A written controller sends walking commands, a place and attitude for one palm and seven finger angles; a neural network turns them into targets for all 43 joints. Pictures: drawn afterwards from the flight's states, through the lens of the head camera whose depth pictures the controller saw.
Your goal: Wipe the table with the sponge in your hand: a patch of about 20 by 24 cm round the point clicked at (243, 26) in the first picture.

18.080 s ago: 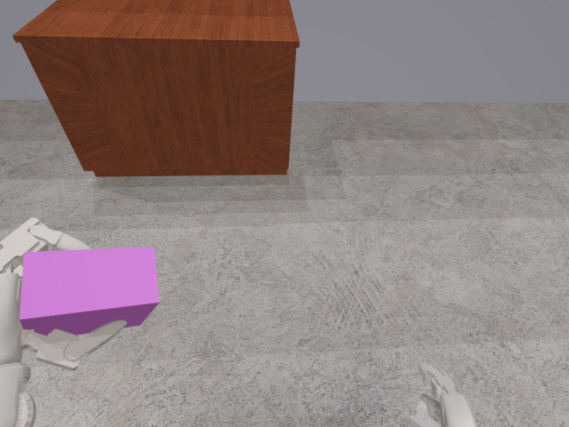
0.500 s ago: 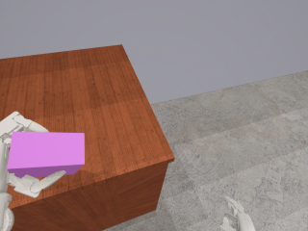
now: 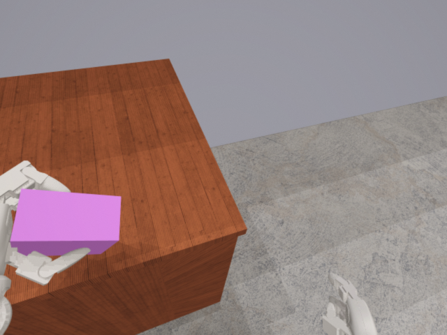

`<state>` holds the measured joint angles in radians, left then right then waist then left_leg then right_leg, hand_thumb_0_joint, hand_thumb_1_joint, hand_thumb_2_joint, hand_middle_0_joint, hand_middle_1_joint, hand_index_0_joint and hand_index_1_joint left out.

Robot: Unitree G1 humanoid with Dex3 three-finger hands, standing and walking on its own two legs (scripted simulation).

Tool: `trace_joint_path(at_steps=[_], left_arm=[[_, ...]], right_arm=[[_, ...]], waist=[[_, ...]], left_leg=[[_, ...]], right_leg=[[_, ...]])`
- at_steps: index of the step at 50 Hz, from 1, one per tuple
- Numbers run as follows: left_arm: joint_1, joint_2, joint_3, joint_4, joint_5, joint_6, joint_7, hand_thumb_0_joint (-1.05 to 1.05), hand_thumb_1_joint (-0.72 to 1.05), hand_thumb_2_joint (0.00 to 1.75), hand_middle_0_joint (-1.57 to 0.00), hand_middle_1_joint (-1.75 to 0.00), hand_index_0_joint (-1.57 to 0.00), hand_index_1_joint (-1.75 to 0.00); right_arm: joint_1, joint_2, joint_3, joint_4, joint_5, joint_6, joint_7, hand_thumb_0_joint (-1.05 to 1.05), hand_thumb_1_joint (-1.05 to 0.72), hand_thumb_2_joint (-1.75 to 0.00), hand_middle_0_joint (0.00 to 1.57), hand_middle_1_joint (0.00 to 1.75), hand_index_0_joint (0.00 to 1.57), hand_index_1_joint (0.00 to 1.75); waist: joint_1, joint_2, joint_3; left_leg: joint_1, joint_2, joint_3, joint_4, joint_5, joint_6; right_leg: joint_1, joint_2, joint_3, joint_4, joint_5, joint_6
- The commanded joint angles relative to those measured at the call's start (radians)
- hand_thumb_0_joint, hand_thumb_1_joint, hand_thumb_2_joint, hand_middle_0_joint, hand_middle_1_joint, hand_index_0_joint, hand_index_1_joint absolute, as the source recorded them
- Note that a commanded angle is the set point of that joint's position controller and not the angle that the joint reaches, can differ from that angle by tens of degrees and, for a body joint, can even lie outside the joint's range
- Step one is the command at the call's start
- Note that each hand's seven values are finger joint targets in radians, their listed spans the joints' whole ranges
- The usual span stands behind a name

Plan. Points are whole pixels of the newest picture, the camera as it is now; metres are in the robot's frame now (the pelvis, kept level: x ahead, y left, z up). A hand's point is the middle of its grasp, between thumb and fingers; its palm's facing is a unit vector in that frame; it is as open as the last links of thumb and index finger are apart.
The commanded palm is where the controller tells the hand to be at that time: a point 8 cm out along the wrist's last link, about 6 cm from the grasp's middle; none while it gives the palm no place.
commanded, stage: come to a stop and stand still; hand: left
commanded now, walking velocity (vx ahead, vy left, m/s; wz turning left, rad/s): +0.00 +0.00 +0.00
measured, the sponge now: (81, 226) +0.23 +0.23 +0.12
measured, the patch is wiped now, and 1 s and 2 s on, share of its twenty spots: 0.00 0.00 0.00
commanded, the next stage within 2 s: look again from close up in 0.90 s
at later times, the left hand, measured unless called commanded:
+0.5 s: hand (35, 228) +0.21 +0.26 +0.16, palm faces +0.34 -0.86 -0.37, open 10.3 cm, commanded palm +0.14 +0.30 +0.17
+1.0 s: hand (43, 234) +0.20 +0.25 +0.15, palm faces +0.36 -0.86 -0.35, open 10.3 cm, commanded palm +0.14 +0.29 +0.17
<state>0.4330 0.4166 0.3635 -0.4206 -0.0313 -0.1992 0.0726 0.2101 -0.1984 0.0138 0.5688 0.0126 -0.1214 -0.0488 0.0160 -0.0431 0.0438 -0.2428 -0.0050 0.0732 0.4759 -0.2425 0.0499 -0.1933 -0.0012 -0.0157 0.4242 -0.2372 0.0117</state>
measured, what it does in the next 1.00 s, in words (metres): stands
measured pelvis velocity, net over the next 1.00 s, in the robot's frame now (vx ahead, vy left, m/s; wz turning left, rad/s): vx -0.02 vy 0.01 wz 0.00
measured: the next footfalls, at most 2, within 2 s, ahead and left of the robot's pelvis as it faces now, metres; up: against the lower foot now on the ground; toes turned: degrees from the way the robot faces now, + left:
none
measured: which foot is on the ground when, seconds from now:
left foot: down 0.00-1.00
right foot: down 0.00-1.00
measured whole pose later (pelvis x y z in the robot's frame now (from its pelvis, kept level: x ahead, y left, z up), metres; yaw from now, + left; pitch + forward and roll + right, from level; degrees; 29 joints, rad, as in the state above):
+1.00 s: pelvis -0.02 +0.01 +0.00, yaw +0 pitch -1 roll -2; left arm 0.40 0.35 0.32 -0.40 -0.01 -0.22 0.09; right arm 0.21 -0.19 0.03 0.58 0.00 -0.15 -0.03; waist 0.01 -0.03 0.02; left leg -0.25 0.00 0.07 0.47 -0.21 0.06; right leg -0.18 0.00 -0.02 0.38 -0.19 0.02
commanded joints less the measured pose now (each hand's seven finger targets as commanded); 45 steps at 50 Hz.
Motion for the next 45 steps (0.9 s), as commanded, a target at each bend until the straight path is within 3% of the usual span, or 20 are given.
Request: trace_joint_path(at_steps=[1,4,7,11,12,13,14,15,16,17,18,21,25,26,31,33,37,39,45], left_arm=[[-0.162,0.122,0.101,-0.308,-0.019,-0.08,0.042,0.0,0.1,1.3,-1.2,-1.6,-1.2,-1.6],[-0.115,0.078,0.047,-0.309,-0.008,-0.068,0.044,0.0,0.1,1.3,-1.2,-1.6,-1.2,-1.6],[-0.078,0.064,0.039,-0.273,-0.002,-0.054,0.049,0.0,0.1,1.3,-1.2,-1.6,-1.2,-1.6],[-0.072,0.136,0.121,-0.262,-0.006,-0.05,0.058,0.0,0.1,1.3,-1.2,-1.6,-1.2,-1.6],[-0.073,0.111,0.102,-0.242,-0.011,-0.051,0.053,0.0,0.1,1.3,-1.2,-1.6,-1.2,-1.6],[-1.115,0.895,0.662,-0.53,0.156,-0.159,0.052,0.0,0.1,1.3,-1.2,-1.6,-1.2,-1.6],[-0.513,0.259,0.256,0.102,0.038,-0.118,0.003,0.0,0.1,1.3,-1.2,-1.6,-1.2,-1.6],[-0.251,0.224,0.223,-0.014,0.001,-0.116,0.013,0.0,0.1,1.3,-1.2,-1.6,-1.2,-1.6],[-0.16,0.073,0.11,0.021,-0.018,-0.092,0.015,0.0,0.1,1.3,-1.2,-1.6,-1.2,-1.6],[-0.196,0.126,0.114,-0.134,-0.022,-0.104,0.013,0.0,0.1,1.3,-1.2,-1.6,-1.2,-1.6],[-0.147,0.106,0.091,-0.209,-0.026,-0.112,0.011,0.0,0.1,1.3,-1.2,-1.6,-1.2,-1.6],[-0.024,0.048,0.013,-0.311,-0.025,-0.103,0.016,0.0,0.1,1.3,-1.2,-1.6,-1.2,-1.6],[-0.034,0.144,0.126,-0.282,-0.018,-0.093,0.04,0.0,0.1,1.3,-1.2,-1.6,-1.2,-1.6],[-0.077,0.198,0.179,-0.29,-0.014,-0.093,0.052,0.0,0.1,1.3,-1.2,-1.6,-1.2,-1.6],[-0.238,0.154,0.133,-0.229,-0.005,-0.106,0.047,0.0,0.1,1.3,-1.2,-1.6,-1.2,-1.6],[-0.267,0.125,0.097,-0.215,0.005,-0.111,0.043,0.0,0.1,1.3,-1.2,-1.6,-1.2,-1.6],[-0.253,0.052,0.01,-0.246,0.019,-0.108,0.043,0.0,0.1,1.3,-1.2,-1.6,-1.2,-1.6],[-0.221,0.048,0.006,-0.252,0.026,-0.104,0.047,0.0,0.1,1.3,-1.2,-1.6,-1.2,-1.6],[-0.154,0.094,0.08,-0.185,0.016,-0.087,0.052,0.0,0.1,1.3,-1.2,-1.6,-1.2,-1.6]], right_arm=[[-0.104,-0.117,-0.046,-0.16,0.002,-0.073,-0.006,0.0,-0.9,-0.9,0.2,0.3,0.2,0.3],[-0.085,-0.133,-0.057,-0.149,-0.002,-0.078,0.008,0.0,-0.9,-0.9,0.2,0.3,0.2,0.3],[-0.083,-0.139,-0.058,-0.141,-0.005,-0.066,0.011,0.0,-0.9,-0.9,0.2,0.3,0.2,0.3],[-0.103,-0.133,-0.055,-0.147,-0.003,-0.043,-0.001,0.0,-0.9,-0.9,0.2,0.3,0.2,0.3],[-0.097,-0.129,-0.051,-0.151,-0.006,-0.037,-0.001,0.0,-0.9,-0.9,0.2,0.3,0.2,0.3],[0.005,-0.148,-0.046,-0.146,-0.068,-0.08,0.016,0.0,-0.9,-0.9,0.2,0.3,0.2,0.3],[-0.078,-0.033,-0.011,-0.083,-0.027,-0.076,0.016,0.0,-0.9,-0.9,0.2,0.3,0.2,0.3],[-0.054,-0.099,-0.058,-0.137,-0.013,-0.082,0.015,0.0,-0.9,-0.9,0.2,0.3,0.2,0.3],[-0.048,-0.109,-0.071,-0.147,0.008,-0.083,0.024,0.0,-0.9,-0.9,0.2,0.3,0.2,0.3],[-0.045,-0.135,-0.077,-0.164,0.003,-0.08,0.034,0.0,-0.9,-0.9,0.2,0.3,0.2,0.3],[-0.06,-0.132,-0.074,-0.166,0.0,-0.082,0.046,0.0,-0.9,-0.9,0.2,0.3,0.2,0.3],[-0.1,-0.121,-0.06,-0.177,0.005,-0.089,0.065,0.0,-0.9,-0.9,0.2,0.3,0.2,0.3],[-0.089,-0.131,-0.056,-0.173,0.002,-0.084,0.039,0.0,-0.9,-0.9,0.2,0.3,0.2,0.3],[-0.097,-0.134,-0.055,-0.167,0.003,-0.076,0.025,0.0,-0.9,-0.9,0.2,0.3,0.2,0.3],[-0.092,-0.122,-0.045,-0.154,0.003,-0.075,-0.001,0.0,-0.9,-0.9,0.2,0.3,0.2,0.3],[-0.087,-0.123,-0.043,-0.152,0.003,-0.086,0.002,0.0,-0.9,-0.9,0.2,0.3,0.2,0.3],[-0.081,-0.127,-0.043,-0.137,0.001,-0.111,0.016,0.0,-0.9,-0.9,0.2,0.3,0.2,0.3],[-0.078,-0.132,-0.048,-0.132,-0.005,-0.114,0.02,0.0,-0.9,-0.9,0.2,0.3,0.2,0.3],[-0.087,-0.126,-0.046,-0.135,-0.011,-0.086,0.015,0.0,-0.9,-0.9,0.2,0.3,0.2,0.3]], waist=[[0.005,0.151,-0.204],[0.006,0.133,-0.229],[0.003,0.103,-0.206],[0.005,0.108,-0.169],[0.003,0.104,-0.15],[0.026,0.027,0.034],[0.005,0.034,-0.148],[0.034,0.104,-0.146],[0.012,0.219,-0.241],[0.011,0.261,-0.28],[0.016,0.255,-0.295],[0.02,0.148,-0.256],[0.015,0.02,-0.182],[0.011,0.034,-0.166],[0.003,0.193,-0.058],[0.007,0.206,-0.057],[0.005,0.134,-0.093],[0.006,0.108,-0.103],[0.005,0.082,-0.072]], left_leg=[[0.12,0.082,-0.089,-0.058,0.323,-0.03],[0.145,0.091,-0.087,-0.043,0.377,-0.031],[0.115,0.092,-0.089,-0.054,0.352,-0.038],[0.072,0.091,-0.099,-0.084,0.269,-0.043],[0.046,0.089,-0.101,-0.102,0.227,-0.042],[-0.122,0.111,-0.087,0.03,0.274,-0.017],[0.056,0.05,-0.128,-0.051,0.313,-0.027],[0.093,0.084,-0.103,-0.043,0.356,-0.042],[0.139,0.081,-0.084,-0.04,0.39,-0.047],[0.146,0.094,-0.101,-0.042,0.416,-0.039],[0.146,0.108,-0.114,-0.044,0.421,-0.034],[0.067,0.126,-0.13,-0.082,0.302,-0.023],[-0.027,0.119,-0.148,-0.129,0.078,-0.029],[-0.041,0.117,-0.153,-0.146,0.02,-0.032],[-0.137,0.135,-0.186,-0.239,-0.275,-0.009],[-0.172,0.143,-0.182,-0.259,-0.363,0.004],[-0.095,0.108,-0.153,-0.204,-0.292,-0.004],[-0.067,0.092,-0.15,-0.179,-0.239,-0.011],[-0.048,0.065,-0.125,-0.147,-0.133,-0.027]], right_leg=[[0.074,-0.052,0.048,-0.022,0.301,-0.034],[0.078,-0.05,0.045,-0.022,0.334,-0.031],[0.074,-0.048,0.041,-0.029,0.317,-0.031],[0.075,-0.051,0.042,-0.04,0.262,-0.033],[0.074,-0.048,0.034,-0.045,0.23,-0.032],[-0.105,-0.074,0.077,-0.096,0.229,-0.022],[-0.077,-0.096,0.109,-0.02,0.246,-0.099],[0.006,-0.072,0.135,-0.052,0.311,-0.072],[0.071,-0.07,0.102,0.016,0.301,-0.076],[0.074,-0.069,0.087,0.032,0.273,-0.059],[0.078,-0.062,0.073,0.035,0.241,-0.051],[0.091,-0.046,0.034,0.047,0.173,-0.032],[0.084,-0.042,0.025,0.022,0.091,-0.022],[0.077,-0.041,0.023,0.021,0.063,-0.022],[0.066,-0.029,0.028,0.029,-0.042,-0.023],[0.101,-0.024,0.024,0.041,-0.048,-0.022],[0.077,-0.027,0.051,-0.028,-0.035,-0.027],[0.066,-0.03,0.068,-0.063,-0.032,-0.031],[0.019,-0.039,0.088,-0.123,-0.039,-0.038]])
